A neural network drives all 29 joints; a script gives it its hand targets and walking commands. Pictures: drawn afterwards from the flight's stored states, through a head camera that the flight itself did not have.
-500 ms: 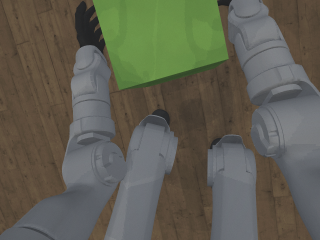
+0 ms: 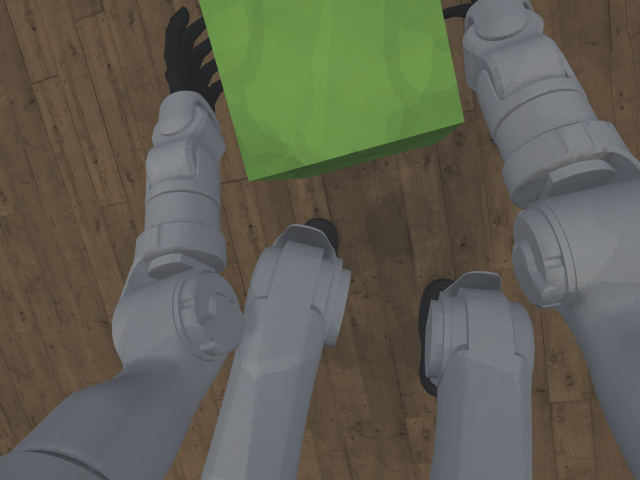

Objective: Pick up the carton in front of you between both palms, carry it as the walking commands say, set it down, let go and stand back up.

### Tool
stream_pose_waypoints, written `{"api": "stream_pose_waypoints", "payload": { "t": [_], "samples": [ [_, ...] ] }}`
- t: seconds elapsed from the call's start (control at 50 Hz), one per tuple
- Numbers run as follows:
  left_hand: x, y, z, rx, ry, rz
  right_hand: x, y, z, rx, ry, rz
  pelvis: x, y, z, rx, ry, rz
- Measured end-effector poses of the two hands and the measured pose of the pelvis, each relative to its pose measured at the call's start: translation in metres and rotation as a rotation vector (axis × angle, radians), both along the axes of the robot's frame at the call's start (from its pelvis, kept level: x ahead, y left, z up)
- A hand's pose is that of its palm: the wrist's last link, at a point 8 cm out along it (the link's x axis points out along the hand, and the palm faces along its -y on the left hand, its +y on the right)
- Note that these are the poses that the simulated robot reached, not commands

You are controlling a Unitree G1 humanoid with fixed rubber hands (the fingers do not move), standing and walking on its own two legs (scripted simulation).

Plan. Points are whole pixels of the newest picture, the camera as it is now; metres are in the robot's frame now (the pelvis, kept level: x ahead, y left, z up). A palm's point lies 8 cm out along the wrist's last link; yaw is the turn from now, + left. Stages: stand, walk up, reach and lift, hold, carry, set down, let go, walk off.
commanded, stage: set down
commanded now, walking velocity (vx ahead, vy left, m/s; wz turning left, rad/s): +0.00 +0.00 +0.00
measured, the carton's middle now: (342, 77) +0.49 +0.12 -0.26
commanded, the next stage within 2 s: let go in 1.92 s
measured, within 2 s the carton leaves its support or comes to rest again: rests again in 0.14 s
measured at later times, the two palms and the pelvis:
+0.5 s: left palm (194, 92) +0.44 +0.27 -0.18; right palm (483, 12) +0.55 -0.02 -0.19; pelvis -0.01 +0.00 -0.01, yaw +1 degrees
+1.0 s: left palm (154, 99) +0.43 +0.32 -0.18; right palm out of the picture +0.57 -0.03 -0.19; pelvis -0.01 +0.02 -0.02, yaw +2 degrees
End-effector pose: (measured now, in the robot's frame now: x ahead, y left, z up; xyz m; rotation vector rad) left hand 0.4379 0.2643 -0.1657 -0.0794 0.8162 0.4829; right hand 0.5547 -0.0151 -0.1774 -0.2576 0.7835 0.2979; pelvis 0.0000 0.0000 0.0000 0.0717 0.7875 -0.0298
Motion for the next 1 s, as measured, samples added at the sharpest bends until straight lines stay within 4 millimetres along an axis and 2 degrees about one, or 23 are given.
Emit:
{"api": "stream_pose_waypoints", "payload": {
  "t": [0.2,0.56,0.64,0.78,0.86,0.94,1.0],
  "samples": [
    [0.001,0.004,-0.009,0.001,0.016,-0.021,-0.003,-0.001,-0.012,0.016,0.015,0.016,-0.002,0.000,-0.005,0.003,-0.024,-0.002],
    [0.002,0.006,-0.013,-0.008,0.004,-0.048,-0.002,-0.001,-0.015,0.061,-0.004,0.056,-0.006,0.001,-0.014,0.011,-0.056,0.003],
    [-0.003,0.007,-0.019,-0.007,0.015,-0.040,0.001,-0.001,-0.017,0.070,-0.030,0.054,-0.008,0.002,-0.015,0.012,-0.073,0.005],
    [-0.021,0.032,-0.032,0.049,0.046,0.024,0.008,-0.021,-0.032,0.048,-0.061,0.002,-0.009,0.006,-0.017,0.016,-0.076,0.019],
    [-0.023,0.048,-0.034,0.059,0.021,0.044,0.010,-0.024,-0.037,0.041,-0.077,0.002,-0.009,0.009,-0.020,0.010,-0.076,0.023],
    [-0.017,0.056,-0.026,0.062,-0.036,0.051,0.013,-0.016,-0.028,0.055,-0.119,0.011,-0.010,0.013,-0.021,-0.001,-0.081,0.030],
    [-0.012,0.056,-0.015,0.051,-0.087,0.054,0.017,-0.010,-0.011,0.055,-0.157,0.014,-0.011,0.017,-0.019,-0.011,-0.087,0.042]
  ]
}}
